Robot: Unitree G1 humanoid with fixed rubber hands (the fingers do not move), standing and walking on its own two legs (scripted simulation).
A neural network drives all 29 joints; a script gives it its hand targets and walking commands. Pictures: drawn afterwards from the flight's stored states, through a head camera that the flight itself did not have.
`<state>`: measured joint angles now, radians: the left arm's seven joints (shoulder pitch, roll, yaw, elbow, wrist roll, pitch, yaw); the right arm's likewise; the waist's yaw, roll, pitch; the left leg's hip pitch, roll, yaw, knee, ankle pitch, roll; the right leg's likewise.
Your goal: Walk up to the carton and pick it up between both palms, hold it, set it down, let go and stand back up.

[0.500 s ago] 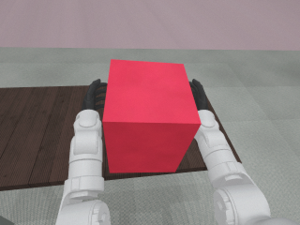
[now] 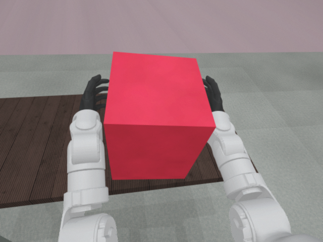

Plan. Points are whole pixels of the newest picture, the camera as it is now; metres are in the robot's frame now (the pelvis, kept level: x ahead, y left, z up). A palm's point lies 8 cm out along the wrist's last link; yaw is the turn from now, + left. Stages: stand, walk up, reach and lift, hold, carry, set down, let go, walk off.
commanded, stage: reach and lift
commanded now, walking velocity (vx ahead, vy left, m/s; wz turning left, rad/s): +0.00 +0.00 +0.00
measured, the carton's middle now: (152, 121) +0.37 +0.00 +0.11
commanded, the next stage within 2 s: hold in 0.74 s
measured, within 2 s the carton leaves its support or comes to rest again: neither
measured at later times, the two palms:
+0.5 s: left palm (89, 107) +0.36 +0.14 +0.18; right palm (214, 107) +0.36 -0.15 +0.16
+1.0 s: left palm (85, 103) +0.35 +0.15 +0.20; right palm (216, 102) +0.36 -0.15 +0.18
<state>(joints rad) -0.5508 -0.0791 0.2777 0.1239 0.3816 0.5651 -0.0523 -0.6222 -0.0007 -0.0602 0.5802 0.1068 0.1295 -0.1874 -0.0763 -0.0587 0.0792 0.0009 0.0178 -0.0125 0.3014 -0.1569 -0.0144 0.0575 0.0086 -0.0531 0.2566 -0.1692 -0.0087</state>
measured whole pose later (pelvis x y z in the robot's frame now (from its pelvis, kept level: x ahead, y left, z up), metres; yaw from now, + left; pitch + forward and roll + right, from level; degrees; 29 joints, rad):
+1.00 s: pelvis -0.01 +0.00 +0.00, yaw +0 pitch -10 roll +0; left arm -0.60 -0.07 0.31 0.09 0.40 0.67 -0.08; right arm -0.68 -0.02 -0.04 0.57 0.14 0.21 -0.20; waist -0.08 -0.06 0.07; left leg 0.03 0.02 -0.01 0.30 -0.15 -0.01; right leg 0.08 0.01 -0.05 0.26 -0.17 -0.01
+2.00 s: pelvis +0.00 +0.00 +0.00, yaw +0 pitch -10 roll +0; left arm -0.59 -0.07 0.31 0.02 0.41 0.72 -0.10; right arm -0.67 -0.02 -0.01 0.51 0.16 0.24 -0.22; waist -0.09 -0.05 0.08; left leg 0.04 0.02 -0.01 0.30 -0.15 -0.02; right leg 0.09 0.01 -0.05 0.26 -0.17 -0.01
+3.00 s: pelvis +0.00 +0.00 +0.00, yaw +0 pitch -11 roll +0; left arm -0.57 -0.07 0.30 0.01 0.41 0.72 -0.10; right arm -0.66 -0.02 -0.01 0.52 0.17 0.23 -0.22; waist -0.09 -0.05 0.09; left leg 0.05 0.02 0.00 0.30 -0.16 -0.02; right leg 0.10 0.01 -0.05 0.26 -0.17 -0.01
